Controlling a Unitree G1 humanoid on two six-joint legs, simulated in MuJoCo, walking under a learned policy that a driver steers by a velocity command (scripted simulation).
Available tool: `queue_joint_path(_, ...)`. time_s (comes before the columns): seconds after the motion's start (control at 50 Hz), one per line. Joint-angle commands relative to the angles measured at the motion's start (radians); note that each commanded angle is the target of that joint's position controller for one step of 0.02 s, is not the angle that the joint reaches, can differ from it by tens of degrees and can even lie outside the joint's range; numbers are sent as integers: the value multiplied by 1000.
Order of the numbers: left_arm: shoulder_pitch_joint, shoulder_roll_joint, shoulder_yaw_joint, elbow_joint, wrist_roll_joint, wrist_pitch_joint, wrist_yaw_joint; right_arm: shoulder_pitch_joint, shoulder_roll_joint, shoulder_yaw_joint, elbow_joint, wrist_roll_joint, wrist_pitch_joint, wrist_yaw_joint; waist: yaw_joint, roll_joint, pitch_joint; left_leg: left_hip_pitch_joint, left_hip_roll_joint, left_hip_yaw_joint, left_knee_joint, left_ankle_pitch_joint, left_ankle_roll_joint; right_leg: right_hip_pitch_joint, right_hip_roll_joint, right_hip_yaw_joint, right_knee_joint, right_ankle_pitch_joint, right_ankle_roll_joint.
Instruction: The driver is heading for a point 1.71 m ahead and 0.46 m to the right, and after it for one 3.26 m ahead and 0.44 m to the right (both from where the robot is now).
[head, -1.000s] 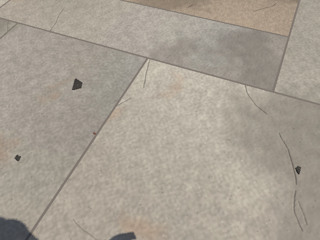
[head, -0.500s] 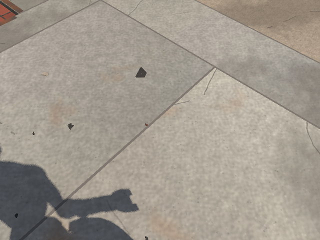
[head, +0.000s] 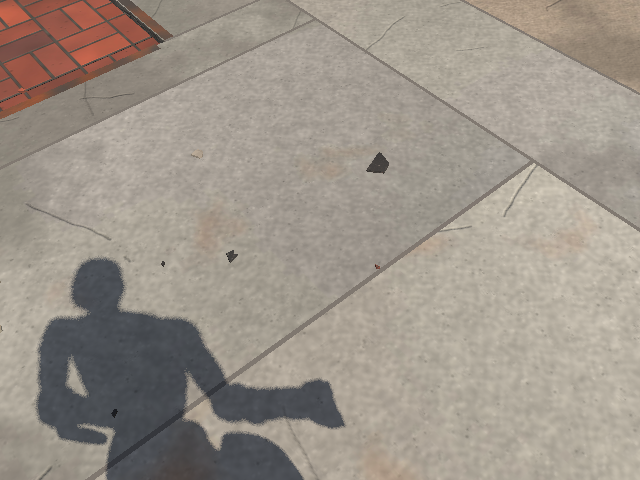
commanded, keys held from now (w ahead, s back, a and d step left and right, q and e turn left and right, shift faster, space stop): w+e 0.78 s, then w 0.16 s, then w+q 0.06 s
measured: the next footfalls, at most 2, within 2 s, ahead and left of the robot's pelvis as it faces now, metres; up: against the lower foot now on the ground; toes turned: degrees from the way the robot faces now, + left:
right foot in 0.36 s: +0.15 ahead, -0.16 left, +0.00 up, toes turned -14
left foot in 0.88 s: +0.53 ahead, -0.11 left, +0.00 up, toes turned -32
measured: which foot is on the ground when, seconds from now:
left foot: down 0.00-0.38, up 0.40-0.86, down 0.88-1.00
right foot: down 0.00-0.02, up 0.04-0.34, down 0.36-0.88, up 0.90-1.00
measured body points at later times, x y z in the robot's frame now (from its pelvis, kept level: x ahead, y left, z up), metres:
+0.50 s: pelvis +0.11 -0.08 +0.00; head +0.13 -0.11 +0.44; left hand +0.30 +0.16 -0.09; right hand +0.15 -0.38 -0.12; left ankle +0.09 +0.10 -0.65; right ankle +0.11 -0.15 -0.74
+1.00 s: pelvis +0.39 -0.15 -0.01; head +0.42 -0.17 +0.44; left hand +0.58 +0.07 -0.12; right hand +0.41 -0.46 -0.10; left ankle +0.50 -0.09 -0.74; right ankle +0.22 -0.20 -0.64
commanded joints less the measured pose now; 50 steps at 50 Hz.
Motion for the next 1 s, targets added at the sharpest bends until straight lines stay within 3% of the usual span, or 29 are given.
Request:
queue_joint_path(0.02,-17,165,33,-61,8,-29,-5,92,-175,-45,-53,-15,-18,-18,-37,-53,-175,278,117,-57,-115,266,81,-92,-120,177,-35,123,-73)
queue_joint_path(0.04,-25,119,26,-73,-6,-34,-3,108,-223,-64,-24,-20,-14,-11,-27,164,-164,209,160,-110,-112,-7,166,-162,17,-2,67,-143,-19)
queue_joint_path(0.06,-68,149,29,-80,-10,-37,0,103,-192,-59,-41,-18,-22,-4,-75,179,-109,170,221,-217,-207,-267,236,-230,34,-58,195,-221,6)
queue_joint_path(0.08,-126,178,43,-107,-17,-39,0,123,-184,-57,-36,-23,-34,-7,-107,196,-32,140,291,-312,-279,-369,277,-338,3,-57,343,-268,5)
queue_joint_path(0.1,-130,182,53,-113,-23,-37,2,141,-176,-53,-28,-26,-52,-12,-106,182,17,141,328,-358,-313,-366,300,-428,-29,-20,475,-312,-2)
queue_joint_path(0.14,-96,149,51,-114,-27,-36,-7,134,-135,-43,-14,1,-85,-17,-80,150,59,210,333,-302,-323,-288,287,-548,-84,37,517,-244,-18)
queue_joint_path(0.24,-110,101,26,-134,-11,-44,-49,87,-165,-59,-19,3,-103,-2,-77,111,8,121,248,-21,-328,-9,238,-333,-100,-76,309,-68,0)
queue_joint_path(0.32,-37,137,34,-135,-12,-31,-53,81,-196,-73,-8,27,-104,20,-25,86,2,-9,265,59,-252,-68,219,-108,-55,-147,170,-4,-27)
queue_joint_path(0.36,137,200,73,-89,-17,-23,-39,94,-155,-56,-5,13,-107,25,61,14,-71,-114,217,155,12,121,169,149,12,-170,138,-21,-74)
queue_joint_path(0.38,287,280,106,-62,-24,-21,-25,82,-100,-35,-29,-12,-114,25,128,-154,-131,-259,138,247,371,105,95,323,-82,30,43,-78,-137)
queue_joint_path(0.4,308,407,117,-93,-8,-40,-25,71,-23,-10,-119,-19,-135,19,83,-412,-209,-577,-51,136,721,-332,34,446,-336,719,-230,-395,-334)
queue_joint_path(0.42,263,323,93,-113,-5,-64,-33,41,-116,-27,-106,31,-156,23,98,-236,-187,-669,-4,-14,829,-280,56,429,-388,806,-329,-504,-354)
queue_joint_path(0.44,221,263,75,-117,1,-77,-35,7,-157,-36,-111,51,-169,31,78,-190,-92,-713,41,-4,820,-187,91,357,-375,691,-310,-449,-329)
queue_joint_path(0.46,181,233,66,-125,4,-82,-36,11,-157,-36,-93,31,-175,29,47,-107,-52,-666,79,2,764,-105,106,277,-328,574,-280,-312,-294)
queue_joint_path(0.48,134,218,61,-135,9,-77,-31,16,-149,-38,-80,1,-178,26,19,-75,-34,-612,103,-1,681,-37,103,206,-283,475,-267,-179,-268)
queue_joint_path(0.52,95,203,54,-156,22,-74,-19,32,-136,-41,-68,-14,-167,35,-13,-114,-37,-513,105,11,600,55,86,123,-217,356,-294,-11,-252)
queue_joint_path(0.58,130,213,59,-139,7,-77,0,-20,-108,-33,-75,-23,-150,35,-8,-79,-26,-516,71,39,458,176,38,103,-180,252,-302,199,-253)
queue_joint_path(0.64,179,218,63,-109,-3,-69,18,-142,-63,-15,-104,-18,-154,39,27,-90,-10,-469,29,48,233,326,13,75,-135,193,-283,254,-216)
queue_joint_path(0.72,252,221,69,-71,-17,-58,28,-278,-56,-6,-134,-1,-167,60,72,-99,5,-416,-7,42,67,394,21,99,-150,242,-254,228,-200)
queue_joint_path(0.8,259,218,76,-51,-15,-39,39,-277,-88,-18,-132,3,-181,72,49,-127,-5,-365,-13,21,-9,338,62,209,-196,307,-171,313,-179)
queue_joint_path(0.84,251,212,77,-48,-6,-33,37,-180,-120,-35,-105,0,-186,66,6,-158,-60,-223,-33,61,-18,261,103,242,-190,293,-71,565,-158)
queue_joint_path(0.86,236,197,70,-53,0,-31,32,-63,-150,-52,-79,-3,-188,58,-59,-155,-150,-41,-28,84,-45,297,141,223,-142,252,73,683,-132)
queue_joint_path(0.88,219,160,52,-79,14,-31,26,101,-185,-60,-64,-20,-186,50,-135,-118,-310,262,104,-46,17,266,212,75,-93,232,315,548,-105)
queue_joint_path(0.9,389,57,23,-74,2,-40,20,215,-255,-81,-19,-24,-176,53,-76,191,-476,663,354,-514,-8,97,392,-311,79,144,699,-79,-20)
queue_joint_path(0.92,396,123,27,-59,-19,-49,20,238,-169,-64,-1,0,-174,63,-93,215,-458,643,393,-716,-147,-105,392,-439,63,167,820,-312,-13)
queue_joint_path(0.94,261,198,48,-78,-31,-53,18,165,-116,-48,-8,10,-170,58,-109,108,-276,490,351,-568,-176,-160,345,-491,7,156,853,-235,-15)
queue_joint_path(0.96,157,202,46,-108,-19,-58,19,104,-104,-40,-9,3,-162,56,-96,23,-165,332,303,-448,-200,-75,321,-477,-31,106,820,-167,-17)
queue_joint_path(0.98,95,189,46,-128,2,-67,16,71,-94,-33,-2,-3,-157,57,-71,-1,-82,202,264,-368,-228,46,322,-469,-62,75,762,-125,-16)
queue_joint_path(1.0,92,174,47,-134,9,-73,11,59,-84,-26,1,-12,-157,55,-40,22,-63,128,230,-318,-252,135,320,-423,-92,66,711,-93,-17)
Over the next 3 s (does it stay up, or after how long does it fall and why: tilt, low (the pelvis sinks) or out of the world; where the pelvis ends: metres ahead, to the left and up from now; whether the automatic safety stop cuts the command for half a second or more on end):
stays up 1.18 -0.34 0.01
